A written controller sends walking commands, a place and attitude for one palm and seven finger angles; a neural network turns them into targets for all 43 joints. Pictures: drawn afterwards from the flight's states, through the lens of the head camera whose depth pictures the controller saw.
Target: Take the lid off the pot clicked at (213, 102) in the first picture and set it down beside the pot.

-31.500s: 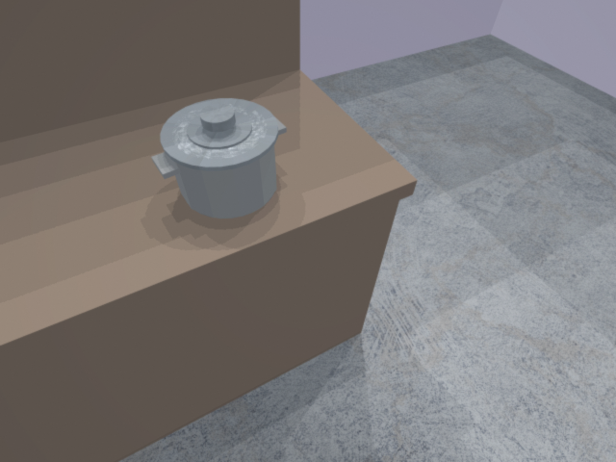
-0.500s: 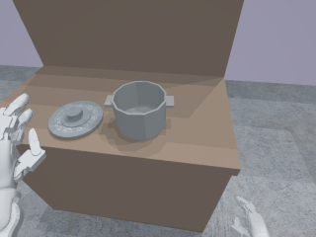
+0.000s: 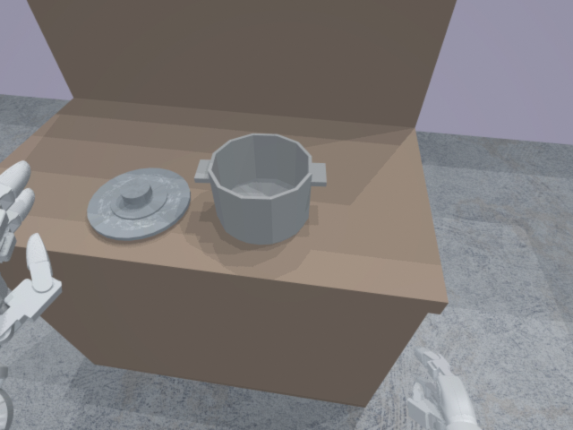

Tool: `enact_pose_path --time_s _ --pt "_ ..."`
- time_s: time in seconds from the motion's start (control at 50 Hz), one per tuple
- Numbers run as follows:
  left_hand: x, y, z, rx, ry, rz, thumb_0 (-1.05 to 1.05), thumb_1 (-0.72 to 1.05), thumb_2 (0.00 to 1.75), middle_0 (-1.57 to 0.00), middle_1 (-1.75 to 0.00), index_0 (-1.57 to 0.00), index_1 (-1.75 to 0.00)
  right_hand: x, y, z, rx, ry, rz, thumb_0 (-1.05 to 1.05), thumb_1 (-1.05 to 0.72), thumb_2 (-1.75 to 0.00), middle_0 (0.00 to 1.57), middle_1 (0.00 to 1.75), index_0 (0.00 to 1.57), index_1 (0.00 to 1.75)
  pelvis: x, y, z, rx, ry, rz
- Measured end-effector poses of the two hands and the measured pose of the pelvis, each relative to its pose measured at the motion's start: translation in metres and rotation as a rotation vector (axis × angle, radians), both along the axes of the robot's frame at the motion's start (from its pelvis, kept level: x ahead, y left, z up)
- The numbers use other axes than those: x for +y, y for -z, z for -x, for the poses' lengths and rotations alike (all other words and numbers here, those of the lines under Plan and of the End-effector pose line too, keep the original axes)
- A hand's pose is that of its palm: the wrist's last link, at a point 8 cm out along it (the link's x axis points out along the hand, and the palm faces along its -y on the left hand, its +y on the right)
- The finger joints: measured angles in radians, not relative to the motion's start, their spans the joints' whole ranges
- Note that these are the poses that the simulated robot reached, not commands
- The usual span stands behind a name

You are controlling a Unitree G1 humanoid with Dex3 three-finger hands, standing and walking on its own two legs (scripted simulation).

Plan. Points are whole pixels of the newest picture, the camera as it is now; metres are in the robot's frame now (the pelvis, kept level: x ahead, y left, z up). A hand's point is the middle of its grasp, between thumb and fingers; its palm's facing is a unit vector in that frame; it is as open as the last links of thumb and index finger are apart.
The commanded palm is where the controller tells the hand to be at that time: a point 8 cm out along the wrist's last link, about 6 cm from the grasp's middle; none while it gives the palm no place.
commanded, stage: step back with the hand held close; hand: left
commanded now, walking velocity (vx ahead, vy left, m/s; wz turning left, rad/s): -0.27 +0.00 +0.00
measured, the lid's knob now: (136, 191) +0.50 +0.35 +0.02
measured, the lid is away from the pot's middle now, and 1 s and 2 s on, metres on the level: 0.24 0.24 0.24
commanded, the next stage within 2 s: stop stepping back and stand still in 1.48 s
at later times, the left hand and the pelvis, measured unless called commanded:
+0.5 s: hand (40, 338) +0.15 +0.24 +0.18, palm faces +0.35 -0.80 -0.49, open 7.4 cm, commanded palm +0.08 +0.29 +0.20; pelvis -0.04 +0.01 -0.01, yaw +0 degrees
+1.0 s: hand (10, 402) +0.10 +0.23 +0.18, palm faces +0.28 -0.84 -0.46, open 7.4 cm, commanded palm +0.03 +0.30 +0.20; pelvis -0.10 +0.02 -0.02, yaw +0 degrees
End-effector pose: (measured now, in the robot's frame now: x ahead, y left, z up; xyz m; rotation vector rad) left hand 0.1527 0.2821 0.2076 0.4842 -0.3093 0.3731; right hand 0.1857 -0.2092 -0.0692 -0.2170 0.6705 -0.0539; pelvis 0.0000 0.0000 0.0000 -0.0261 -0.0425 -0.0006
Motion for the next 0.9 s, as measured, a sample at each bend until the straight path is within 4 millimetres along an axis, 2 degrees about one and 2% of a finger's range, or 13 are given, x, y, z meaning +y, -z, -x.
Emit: enact_pose_path --time_s 0.1,0.18,0.3,0.44,0.64,0.76,0.9 --pt "-0.002 0.017 -0.009 0.088 0.06 0.0 0.01 0.89 0.9 -0.2 -0.3 -0.21 -0.31 -0.009 0.004 0.016 0.057 0.069 0.022 0.01 -0.9 -0.9 0.21 0.3 0.2 0.3 0.008 0.001 0.005 0.036 0.01 -0.003" --pt "-0.003 0.025 -0.006 0.156 0.107 -0.021 0.02 0.89 0.9 -0.21 -0.3 -0.21 -0.31 -0.015 0.007 0.031 0.097 0.118 0.04 0.01 -0.9 -0.9 0.21 0.3 0.2 0.3 0.013 0.003 0.011 0.054 0.014 -0.008" --pt "-0.002 0.016 0.011 0.142 0.127 -0.09 0.02 0.89 0.9 -0.21 -0.3 -0.22 -0.31 -0.013 0.01 0.047 0.115 0.136 0.044 0.01 -0.9 -0.9 0.2 0.3 0.2 0.3 0.015 0.007 0.024 0.064 0.012 -0.017" --pt "-0.004 0.004 0.034 0.072 0.068 -0.12 0.02 0.89 0.9 -0.21 -0.3 -0.22 -0.31 -0.009 0.017 0.054 0.073 0.114 0.004 0.01 -0.9 -0.9 0.2 0.3 0.2 0.3 0.009 0.013 0.038 0.061 0.003 -0.009" --pt "0.002 0.02 0.054 0.013 0.075 -0.031 0.01 0.89 0.9 -0.21 -0.3 -0.22 -0.31 -0.016 0.013 0.08 0.057 0.152 0.057 0.01 -0.9 -0.9 0.21 0.3 0.2 0.3 0.016 0.02 0.058 0.056 -0.011 0.009" --pt "0.01 0.014 0.063 -0.005 0.051 -0.08 0.02 0.89 0.9 -0.21 -0.3 -0.22 -0.31 -0.011 0.009 0.092 0.04 0.141 0.064 0.01 -0.9 -0.9 0.2 0.3 0.2 0.3 0.017 0.018 0.067 0.072 -0.016 0.008" --pt "-0.002 0.011 0.072 -0.01 0.11 -0.081 0.02 0.89 0.9 -0.21 -0.3 -0.21 -0.31 -0.007 0.015 0.101 0.066 0.116 0.042 0.01 -0.9 -0.9 0.21 0.3 0.2 0.3 0.014 0.017 0.087 0.082 0.0 0.02"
